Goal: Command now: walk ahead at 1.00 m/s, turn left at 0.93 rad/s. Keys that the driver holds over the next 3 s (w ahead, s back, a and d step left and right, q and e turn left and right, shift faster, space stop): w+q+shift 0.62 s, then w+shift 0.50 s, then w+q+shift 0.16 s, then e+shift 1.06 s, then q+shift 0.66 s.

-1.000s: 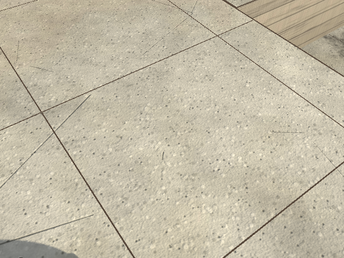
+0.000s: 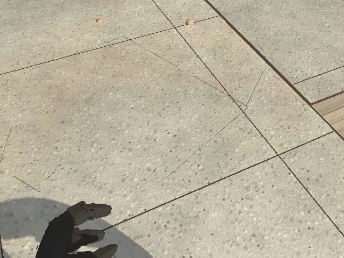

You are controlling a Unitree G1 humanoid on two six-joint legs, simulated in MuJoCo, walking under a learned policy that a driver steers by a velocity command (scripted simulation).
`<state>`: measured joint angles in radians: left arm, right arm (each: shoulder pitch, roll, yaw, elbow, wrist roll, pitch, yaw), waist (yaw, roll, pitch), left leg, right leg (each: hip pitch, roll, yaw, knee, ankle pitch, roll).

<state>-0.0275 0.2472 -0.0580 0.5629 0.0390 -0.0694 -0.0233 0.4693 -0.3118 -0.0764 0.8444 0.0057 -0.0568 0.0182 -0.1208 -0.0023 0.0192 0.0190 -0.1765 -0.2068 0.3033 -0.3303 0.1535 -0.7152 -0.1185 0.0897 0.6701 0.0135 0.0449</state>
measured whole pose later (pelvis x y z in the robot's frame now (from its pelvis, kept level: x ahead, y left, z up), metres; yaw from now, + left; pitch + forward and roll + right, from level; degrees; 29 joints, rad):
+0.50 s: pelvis +0.45 +0.01 -0.03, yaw +28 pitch +2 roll -2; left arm 0.53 0.28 0.03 0.90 0.03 -0.09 0.01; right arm -0.09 -0.32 -0.01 0.56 -0.03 0.00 0.10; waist 0.08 0.05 0.04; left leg -0.73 0.00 0.15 0.77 -0.07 0.17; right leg 0.25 -0.02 -0.31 0.25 -0.45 0.07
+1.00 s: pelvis +0.88 +0.24 -0.02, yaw +46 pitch +1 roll +0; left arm 0.09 0.28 0.00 0.63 0.05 -0.07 -0.01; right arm 0.43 -0.34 -0.06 0.86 -0.01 -0.08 0.00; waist -0.06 0.02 0.03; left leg 0.00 -0.12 -0.15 0.86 -0.44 0.12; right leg -0.53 -0.02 -0.04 0.64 -0.13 -0.03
